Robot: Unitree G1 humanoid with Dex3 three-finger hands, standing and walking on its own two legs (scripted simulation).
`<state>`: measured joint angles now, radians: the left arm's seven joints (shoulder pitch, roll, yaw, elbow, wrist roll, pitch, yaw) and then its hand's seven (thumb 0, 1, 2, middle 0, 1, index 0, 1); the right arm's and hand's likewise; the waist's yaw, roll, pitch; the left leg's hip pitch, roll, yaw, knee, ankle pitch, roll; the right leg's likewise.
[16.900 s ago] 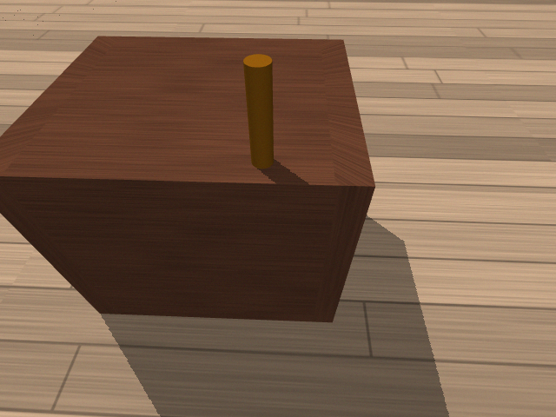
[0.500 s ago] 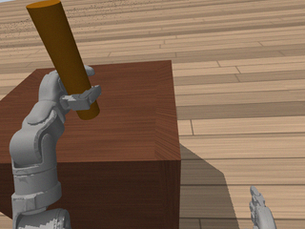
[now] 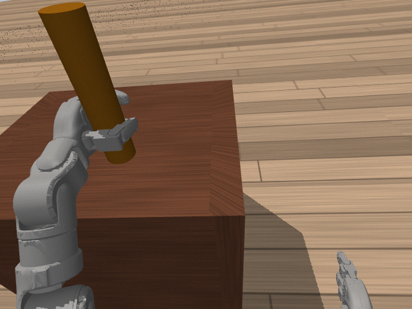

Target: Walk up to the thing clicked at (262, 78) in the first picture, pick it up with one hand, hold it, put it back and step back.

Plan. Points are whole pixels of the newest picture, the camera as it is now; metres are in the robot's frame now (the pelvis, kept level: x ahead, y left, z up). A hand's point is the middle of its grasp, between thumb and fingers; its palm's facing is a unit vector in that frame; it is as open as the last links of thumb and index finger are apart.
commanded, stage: hold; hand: left
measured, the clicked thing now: (98, 97) +0.33 +0.16 +0.32
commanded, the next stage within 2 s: crouch in 0.72 s
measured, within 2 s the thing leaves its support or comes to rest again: neither
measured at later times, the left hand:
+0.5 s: hand (115, 120) +0.34 +0.16 +0.27, palm faces +0.11 -0.99 -0.02, open 7.1 cm
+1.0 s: hand (119, 121) +0.34 +0.15 +0.27, palm faces +0.10 -0.99 +0.00, open 7.1 cm
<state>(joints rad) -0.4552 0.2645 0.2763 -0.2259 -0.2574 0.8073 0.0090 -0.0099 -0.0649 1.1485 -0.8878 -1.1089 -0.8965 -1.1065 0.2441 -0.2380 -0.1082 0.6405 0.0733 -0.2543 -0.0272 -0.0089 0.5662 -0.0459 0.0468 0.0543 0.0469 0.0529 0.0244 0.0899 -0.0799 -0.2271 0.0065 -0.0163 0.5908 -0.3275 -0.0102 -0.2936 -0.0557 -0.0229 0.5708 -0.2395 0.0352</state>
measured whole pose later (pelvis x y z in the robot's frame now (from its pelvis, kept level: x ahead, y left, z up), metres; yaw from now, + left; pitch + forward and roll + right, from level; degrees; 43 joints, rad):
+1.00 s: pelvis +0.00 +0.00 +0.00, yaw +0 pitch -2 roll +0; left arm -0.49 0.25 0.27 -0.17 -0.26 0.79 0.03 -0.01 -0.07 1.15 -0.89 -1.11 -0.89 -1.11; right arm 0.25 -0.24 -0.11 0.66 0.07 -0.26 -0.03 -0.01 0.57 -0.04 0.05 0.05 0.05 0.05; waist 0.02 0.09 -0.08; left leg -0.23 0.01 -0.01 0.59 -0.32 -0.01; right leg -0.30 -0.06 -0.02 0.58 -0.24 0.03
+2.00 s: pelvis +0.01 +0.00 +0.00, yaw -1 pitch +3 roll +0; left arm -0.45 0.27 0.26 0.40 -0.16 0.14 -0.01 -0.01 -0.08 1.16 -0.88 -1.13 -0.89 -1.12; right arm 0.23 -0.22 -0.06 0.64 0.02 -0.25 -0.08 -0.01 0.54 -0.05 0.05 0.05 0.05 0.05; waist -0.03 0.04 -0.04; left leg -0.30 0.02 -0.01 0.59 -0.34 -0.02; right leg -0.36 -0.04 -0.02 0.56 -0.24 0.03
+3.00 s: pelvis +0.01 +0.00 -0.02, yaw -1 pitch +8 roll +0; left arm -0.42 0.26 0.23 0.66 -0.15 -0.21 -0.02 -0.01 -0.08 1.17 -0.88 -1.13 -0.89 -1.13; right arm 0.27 -0.21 -0.04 0.48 0.01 -0.09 -0.06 -0.01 0.51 -0.06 0.05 0.05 0.05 0.05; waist -0.05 0.00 -0.06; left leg -0.47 0.02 -0.01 0.74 -0.40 -0.02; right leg -0.54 -0.04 -0.01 0.71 -0.30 0.03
